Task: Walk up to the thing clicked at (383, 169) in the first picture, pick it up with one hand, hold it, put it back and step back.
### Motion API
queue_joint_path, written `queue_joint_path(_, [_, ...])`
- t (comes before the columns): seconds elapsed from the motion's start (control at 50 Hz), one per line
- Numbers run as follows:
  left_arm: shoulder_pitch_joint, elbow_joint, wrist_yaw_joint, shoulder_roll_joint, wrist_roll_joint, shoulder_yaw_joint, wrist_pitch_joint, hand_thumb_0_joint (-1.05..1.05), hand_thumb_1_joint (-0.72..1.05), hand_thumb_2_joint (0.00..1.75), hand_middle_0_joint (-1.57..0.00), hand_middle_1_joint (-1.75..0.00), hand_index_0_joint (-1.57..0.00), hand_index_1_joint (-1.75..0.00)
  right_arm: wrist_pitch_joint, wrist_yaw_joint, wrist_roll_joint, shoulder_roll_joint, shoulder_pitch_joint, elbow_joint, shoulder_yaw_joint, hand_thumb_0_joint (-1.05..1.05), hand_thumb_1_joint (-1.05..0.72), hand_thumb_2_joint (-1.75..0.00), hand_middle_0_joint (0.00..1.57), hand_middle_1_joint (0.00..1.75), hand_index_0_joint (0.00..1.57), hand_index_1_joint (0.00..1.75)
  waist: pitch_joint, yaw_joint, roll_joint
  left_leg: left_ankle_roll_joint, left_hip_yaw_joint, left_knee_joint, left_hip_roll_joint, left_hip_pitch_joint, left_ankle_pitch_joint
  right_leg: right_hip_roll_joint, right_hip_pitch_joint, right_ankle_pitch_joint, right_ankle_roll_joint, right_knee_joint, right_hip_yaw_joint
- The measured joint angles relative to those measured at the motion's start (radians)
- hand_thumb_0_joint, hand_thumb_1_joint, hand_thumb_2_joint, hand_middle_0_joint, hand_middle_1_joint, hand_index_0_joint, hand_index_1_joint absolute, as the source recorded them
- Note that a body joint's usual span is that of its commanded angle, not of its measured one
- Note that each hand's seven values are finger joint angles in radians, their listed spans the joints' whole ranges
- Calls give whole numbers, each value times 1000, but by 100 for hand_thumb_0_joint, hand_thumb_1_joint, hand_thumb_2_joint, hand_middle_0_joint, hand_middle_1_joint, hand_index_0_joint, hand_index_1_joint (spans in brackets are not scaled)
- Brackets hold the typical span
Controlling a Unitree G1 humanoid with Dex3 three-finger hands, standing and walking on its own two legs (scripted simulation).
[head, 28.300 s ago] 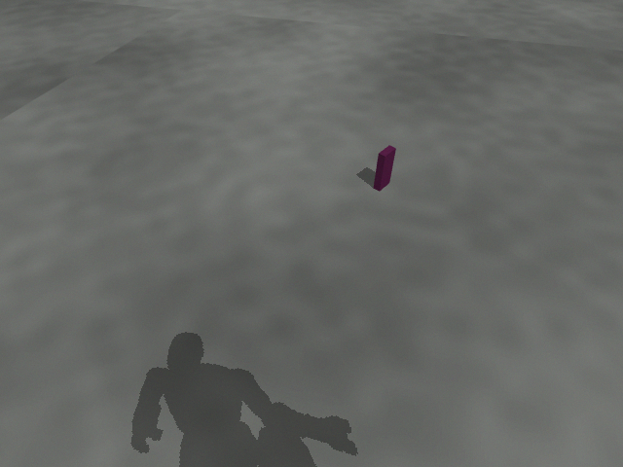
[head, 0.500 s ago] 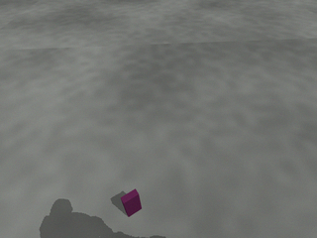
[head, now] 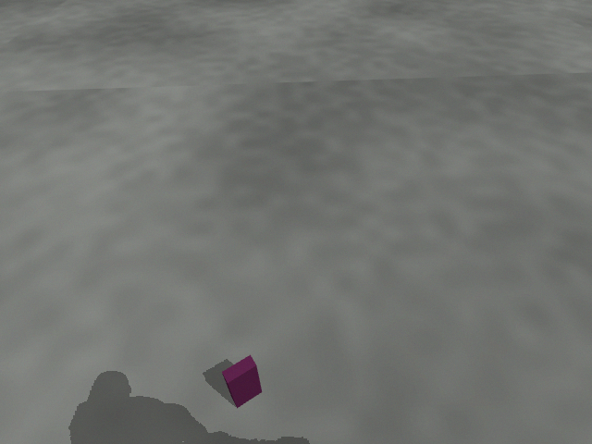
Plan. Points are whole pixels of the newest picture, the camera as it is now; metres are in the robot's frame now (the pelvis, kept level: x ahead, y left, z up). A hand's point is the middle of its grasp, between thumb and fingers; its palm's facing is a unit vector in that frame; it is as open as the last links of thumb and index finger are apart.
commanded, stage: stand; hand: left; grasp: from the side
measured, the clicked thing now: (243, 382) +0.49 +0.19 -0.68
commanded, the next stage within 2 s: step back in 0.08 s
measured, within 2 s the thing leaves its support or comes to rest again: neither
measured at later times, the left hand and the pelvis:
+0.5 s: hand out of the picture +0.07 +0.29 -0.18, palm faces -0.08 -0.91 -0.40, open 7.3 cm; pelvis -0.07 +0.02 -0.03, yaw +0 degrees
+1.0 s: hand out of the picture -0.02 +0.27 -0.16, palm faces -0.11 -0.90 -0.41, open 7.3 cm; pelvis -0.16 +0.02 -0.03, yaw -5 degrees
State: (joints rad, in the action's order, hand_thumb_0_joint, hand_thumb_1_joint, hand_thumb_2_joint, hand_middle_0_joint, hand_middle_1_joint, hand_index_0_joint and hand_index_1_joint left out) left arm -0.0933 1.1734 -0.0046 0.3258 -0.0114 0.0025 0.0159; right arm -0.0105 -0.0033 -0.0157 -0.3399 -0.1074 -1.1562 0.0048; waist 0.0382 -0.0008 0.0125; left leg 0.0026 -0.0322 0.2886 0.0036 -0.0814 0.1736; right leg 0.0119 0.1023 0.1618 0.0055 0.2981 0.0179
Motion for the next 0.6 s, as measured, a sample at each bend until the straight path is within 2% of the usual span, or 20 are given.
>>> queue_joint_path(0.1, [-6, -10, 2, 3, 5, 4, -4, 1, 91, 90, -20, -30, -21, -30, 4, 4, 2, -1, 0, 6, 3, 0, -91, -90, 20, 30, 20, 30, 1, 2, -1, 1, -1, 12, 1, -12, 4, 0, 12, 4, -1, 11, -1])
queue_joint_path(0.2, [5, -90, -1, 31, 20, 26, -16, 1, 91, 90, -20, -30, -21, -30, 28, 12, 16, -18, 35, 68, 25, 0, -91, -90, 20, 30, 20, 30, 65, 9, -11, 6, -5, 119, 0, -99, 35, 2, 106, 38, -6, 129, -6])
queue_joint_path(0.34, [21, -183, 0, 64, 8, 33, -36, 1, 91, 90, -20, -30, -21, -30, 57, 17, 19, -63, 56, 146, 51, 0, -91, -90, 20, 30, 20, 30, 126, 17, -4, 18, -1, 290, 5, -229, 81, 0, 224, 74, -16, 276, -5])
queue_joint_path(0.36, [23, -196, 1, 64, 4, 34, -38, 1, 91, 90, -20, -30, -21, -30, 60, 18, 18, -71, 55, 154, 55, 0, -91, -90, 20, 30, 20, 30, 132, 16, -2, 25, 10, 333, -2, -248, 96, 1, 235, 78, -16, 295, -6])
queue_joint_path(0.42, [28, -229, 1, 66, -13, 36, -44, 1, 91, 90, -20, -30, -21, -30, 72, 23, 14, -80, 47, 177, 64, 0, -91, -90, 20, 30, 20, 30, 143, 8, -20, 30, 40, 531, -51, -291, 271, 20, 268, 81, -12, 334, -27])
queue_joint_path(0.46, [34, -248, -1, 72, -20, 38, -50, 1, 91, 90, -20, -30, -21, -30, 70, 29, 18, -74, 26, 194, 66, 0, -91, -90, 20, 30, 20, 30, 135, 11, -40, 36, 46, 595, -68, -288, 319, 37, 293, 73, -6, 344, -36])
queue_joint_path(0.48, [38, -257, -3, 76, -23, 38, -54, 1, 91, 90, -20, -30, -21, -30, 66, 31, 19, -71, 11, 200, 66, 0, -91, -90, 20, 30, 20, 30, 128, 14, -49, 36, 46, 580, -66, -271, 307, 43, 307, 70, 1, 350, -39])
queue_joint_path(0.52, [45, -278, -6, 81, -21, 36, -63, 1, 91, 90, -20, -30, -21, -30, 55, 32, 12, -71, -26, 213, 64, 0, -91, -90, 20, 30, 20, 30, 105, 22, -51, 31, 50, 444, -43, -207, 204, 44, 351, 77, 9, 387, -35])
queue_joint_path(0.54, [55, -288, -8, 84, -16, 35, -67, 1, 91, 90, -20, -30, -21, -30, 49, 28, 2, -70, -40, 215, 68, 0, -91, -90, 20, 30, 20, 30, 102, 28, -51, 22, 59, 413, -43, -195, 263, 35, 380, 109, 3, 432, -49])
queue_joint_path(0.6, [74, -304, -24, 96, -8, 48, -75, 1, 91, 90, -20, -30, -21, -30, 48, 17, -17, -31, -59, 206, 61, 0, -91, -90, 20, 30, 20, 30, 140, 19, -91, 30, 36, 430, -54, -193, 261, -52, 419, 314, -20, 623, -158])
